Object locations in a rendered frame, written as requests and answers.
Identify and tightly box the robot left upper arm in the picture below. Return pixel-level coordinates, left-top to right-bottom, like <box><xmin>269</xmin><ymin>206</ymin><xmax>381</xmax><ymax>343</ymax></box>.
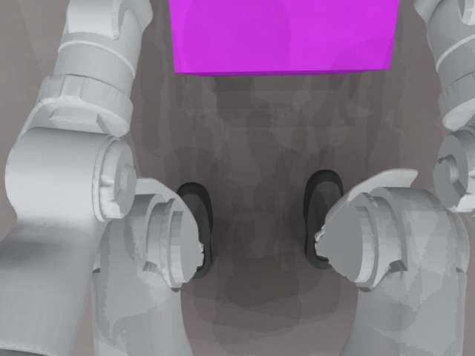
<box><xmin>0</xmin><ymin>127</ymin><xmax>137</xmax><ymax>356</ymax></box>

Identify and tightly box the robot right upper arm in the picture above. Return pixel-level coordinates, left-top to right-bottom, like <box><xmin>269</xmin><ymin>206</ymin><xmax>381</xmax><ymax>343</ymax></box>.
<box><xmin>433</xmin><ymin>123</ymin><xmax>475</xmax><ymax>234</ymax></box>

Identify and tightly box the left robot forearm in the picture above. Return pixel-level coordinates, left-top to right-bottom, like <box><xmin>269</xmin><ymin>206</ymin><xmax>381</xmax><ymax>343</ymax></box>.
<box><xmin>5</xmin><ymin>0</ymin><xmax>153</xmax><ymax>206</ymax></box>

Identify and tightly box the robot left foot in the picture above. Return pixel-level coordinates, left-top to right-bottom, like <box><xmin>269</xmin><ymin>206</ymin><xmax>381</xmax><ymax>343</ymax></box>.
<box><xmin>177</xmin><ymin>182</ymin><xmax>213</xmax><ymax>279</ymax></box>

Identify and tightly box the right robot forearm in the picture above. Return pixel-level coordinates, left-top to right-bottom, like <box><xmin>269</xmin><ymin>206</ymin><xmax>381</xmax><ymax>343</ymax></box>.
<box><xmin>413</xmin><ymin>0</ymin><xmax>475</xmax><ymax>131</ymax></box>

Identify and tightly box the carton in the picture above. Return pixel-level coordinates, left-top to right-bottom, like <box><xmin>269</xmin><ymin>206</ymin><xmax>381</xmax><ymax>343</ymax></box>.
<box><xmin>169</xmin><ymin>0</ymin><xmax>399</xmax><ymax>76</ymax></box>

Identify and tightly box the right robot shin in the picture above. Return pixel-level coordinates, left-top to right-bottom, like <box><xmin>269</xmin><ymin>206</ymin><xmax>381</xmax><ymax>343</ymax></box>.
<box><xmin>315</xmin><ymin>168</ymin><xmax>470</xmax><ymax>276</ymax></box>

